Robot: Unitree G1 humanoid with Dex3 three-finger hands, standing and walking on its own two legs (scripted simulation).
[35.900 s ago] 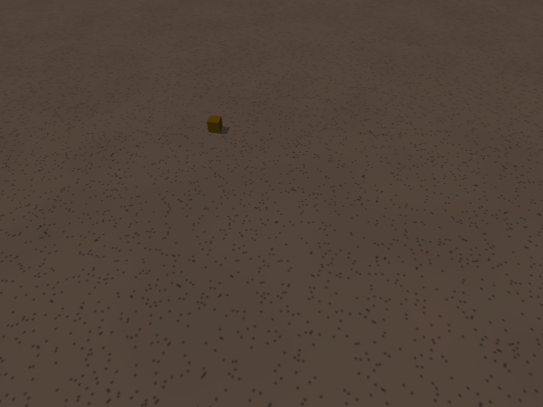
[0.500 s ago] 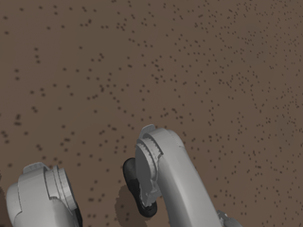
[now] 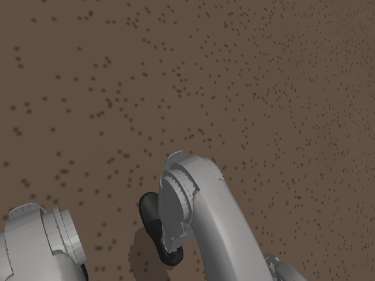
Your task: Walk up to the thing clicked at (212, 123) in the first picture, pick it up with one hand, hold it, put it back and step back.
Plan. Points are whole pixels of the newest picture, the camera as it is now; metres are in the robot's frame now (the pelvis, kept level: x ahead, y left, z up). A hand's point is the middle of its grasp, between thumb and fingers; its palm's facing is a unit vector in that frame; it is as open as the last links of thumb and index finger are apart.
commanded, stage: rest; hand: left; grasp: from above
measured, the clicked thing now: out of the picture +0.48 +0.34 -0.27
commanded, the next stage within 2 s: open in 0.40 s
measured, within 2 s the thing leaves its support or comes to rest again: rests again in 1.98 s
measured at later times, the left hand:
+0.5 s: hand out of the picture +0.47 +0.33 -0.24, palm faces -0.47 -0.10 -0.88, open 10.3 cm
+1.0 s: hand out of the picture +0.48 +0.33 -0.24, palm faces -0.46 -0.10 -0.88, open 11.9 cm
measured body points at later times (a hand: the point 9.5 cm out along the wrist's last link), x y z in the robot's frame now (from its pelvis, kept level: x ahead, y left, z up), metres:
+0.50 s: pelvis +0.00 +0.00 +0.00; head +0.28 +0.13 +0.32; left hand +0.49 +0.33 -0.19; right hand +0.03 -0.26 -0.05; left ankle +0.06 +0.11 -0.28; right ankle +0.12 -0.11 -0.28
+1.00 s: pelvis +0.00 +0.00 +0.00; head +0.28 +0.13 +0.32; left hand +0.50 +0.33 -0.19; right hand +0.03 -0.25 -0.04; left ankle +0.06 +0.11 -0.28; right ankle +0.12 -0.11 -0.28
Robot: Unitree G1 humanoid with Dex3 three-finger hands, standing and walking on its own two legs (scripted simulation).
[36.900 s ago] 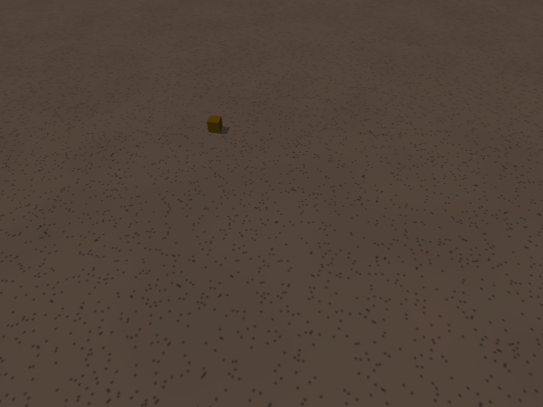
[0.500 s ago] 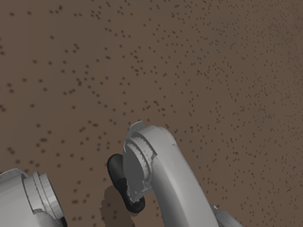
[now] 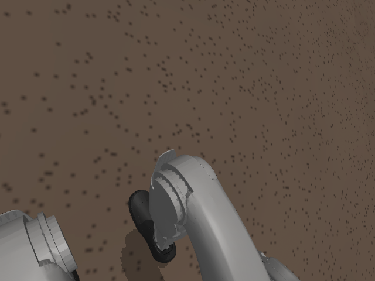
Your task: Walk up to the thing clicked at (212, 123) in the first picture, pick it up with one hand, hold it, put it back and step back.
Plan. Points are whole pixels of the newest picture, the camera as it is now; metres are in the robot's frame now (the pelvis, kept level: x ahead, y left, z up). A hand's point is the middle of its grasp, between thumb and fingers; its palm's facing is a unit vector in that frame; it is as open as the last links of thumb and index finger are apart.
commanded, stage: open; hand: left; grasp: from above
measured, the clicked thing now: out of the picture +0.48 +0.35 -0.27
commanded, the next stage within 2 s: withdraw in 0.52 s
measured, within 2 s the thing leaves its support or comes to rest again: rests again in 0.98 s
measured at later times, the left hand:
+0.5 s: hand out of the picture +0.47 +0.34 -0.24, palm faces -0.47 -0.12 -0.88, open 12.9 cm
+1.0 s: hand out of the picture +0.51 +0.37 -0.13, palm faces -0.26 -0.07 -0.96, open 13.3 cm
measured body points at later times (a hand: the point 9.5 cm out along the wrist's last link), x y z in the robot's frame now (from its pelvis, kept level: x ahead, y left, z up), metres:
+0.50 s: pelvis +0.00 +0.00 +0.00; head +0.29 +0.14 +0.32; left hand +0.49 +0.34 -0.19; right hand +0.05 -0.26 -0.04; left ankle +0.06 +0.12 -0.28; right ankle +0.13 -0.11 -0.28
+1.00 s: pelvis +0.01 +0.00 +0.02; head +0.26 +0.12 +0.37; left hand +0.52 +0.37 -0.08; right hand +0.07 -0.26 -0.05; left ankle +0.06 +0.11 -0.28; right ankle +0.13 -0.11 -0.28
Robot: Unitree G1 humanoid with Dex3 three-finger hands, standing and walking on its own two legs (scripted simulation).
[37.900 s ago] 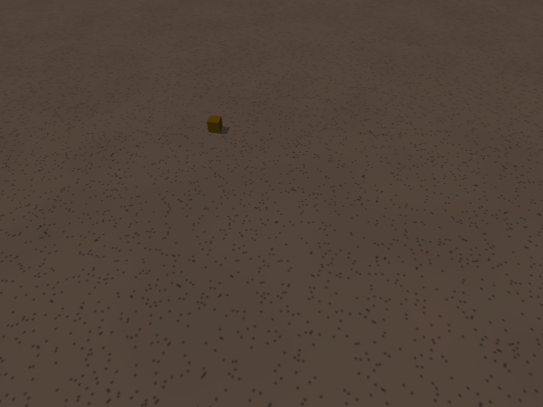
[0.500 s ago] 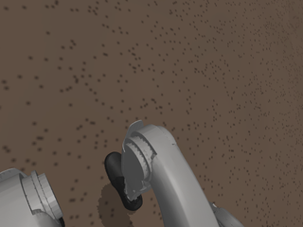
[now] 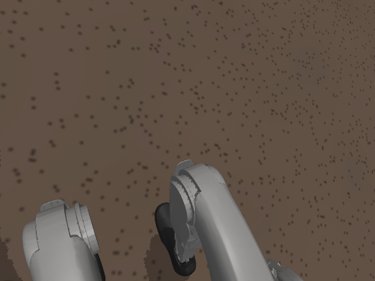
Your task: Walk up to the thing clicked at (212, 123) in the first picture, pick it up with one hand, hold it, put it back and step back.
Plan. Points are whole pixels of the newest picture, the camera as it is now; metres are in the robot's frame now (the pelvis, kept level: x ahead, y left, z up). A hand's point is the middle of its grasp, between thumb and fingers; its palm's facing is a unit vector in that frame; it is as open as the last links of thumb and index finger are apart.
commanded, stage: withdraw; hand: left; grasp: from above
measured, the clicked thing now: out of the picture +0.48 +0.33 -0.29
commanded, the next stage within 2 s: home in 0.56 s
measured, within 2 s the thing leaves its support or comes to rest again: neither
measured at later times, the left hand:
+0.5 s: hand out of the picture +0.45 +0.34 -0.14, palm faces -0.47 -0.09 -0.88, open 12.6 cm
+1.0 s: hand out of the picture +0.44 +0.34 -0.06, palm faces -0.37 -0.32 -0.87, open 10.2 cm
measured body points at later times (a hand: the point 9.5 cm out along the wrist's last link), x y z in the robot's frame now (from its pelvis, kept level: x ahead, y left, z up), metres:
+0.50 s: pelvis -0.02 +0.00 +0.02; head +0.22 +0.11 +0.38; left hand +0.47 +0.34 -0.09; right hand +0.04 -0.29 -0.05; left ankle +0.05 +0.12 -0.30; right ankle +0.12 -0.11 -0.30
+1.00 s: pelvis +0.00 +0.01 +0.07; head +0.23 +0.08 +0.45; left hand +0.45 +0.36 -0.01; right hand +0.06 -0.25 -0.04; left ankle +0.05 +0.12 -0.30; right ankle +0.11 -0.11 -0.30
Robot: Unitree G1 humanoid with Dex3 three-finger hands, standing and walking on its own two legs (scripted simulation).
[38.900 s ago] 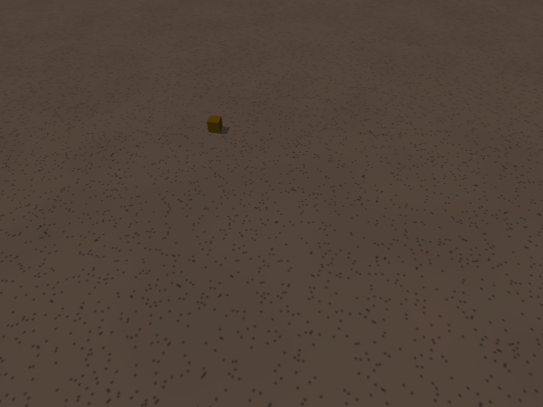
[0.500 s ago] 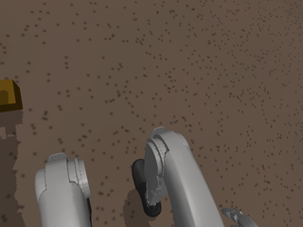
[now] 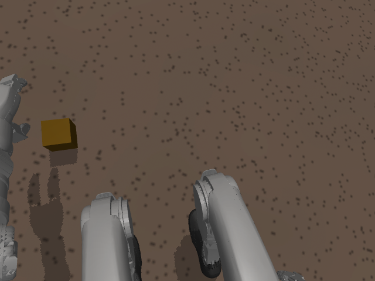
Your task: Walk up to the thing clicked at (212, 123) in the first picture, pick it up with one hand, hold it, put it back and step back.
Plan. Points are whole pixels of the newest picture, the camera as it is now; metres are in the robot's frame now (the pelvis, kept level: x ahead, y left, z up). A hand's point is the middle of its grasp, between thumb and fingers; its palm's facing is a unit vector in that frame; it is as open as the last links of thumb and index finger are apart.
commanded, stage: home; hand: left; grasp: from above
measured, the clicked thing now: (60, 135) +0.51 +0.28 -0.36
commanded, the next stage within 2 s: none
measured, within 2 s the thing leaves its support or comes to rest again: neither
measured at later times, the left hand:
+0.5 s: hand out of the picture +0.29 +0.22 +0.08, palm faces -0.06 -0.88 -0.47, open 7.4 cm
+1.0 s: hand out of the picture +0.22 +0.20 +0.27, palm faces +0.17 -0.96 -0.20, open 7.4 cm
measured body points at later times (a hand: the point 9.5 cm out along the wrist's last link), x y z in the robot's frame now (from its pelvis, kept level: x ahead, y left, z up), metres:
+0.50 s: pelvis +0.01 -0.01 +0.19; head +0.13 +0.03 +0.62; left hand +0.29 +0.27 +0.11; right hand +0.23 -0.23 +0.10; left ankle +0.07 +0.10 -0.36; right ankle +0.11 -0.13 -0.36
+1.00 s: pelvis +0.07 +0.00 +0.32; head +0.09 +0.01 +0.77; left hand +0.21 +0.25 +0.28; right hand +0.24 -0.23 +0.25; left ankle +0.07 +0.10 -0.36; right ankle +0.10 -0.13 -0.36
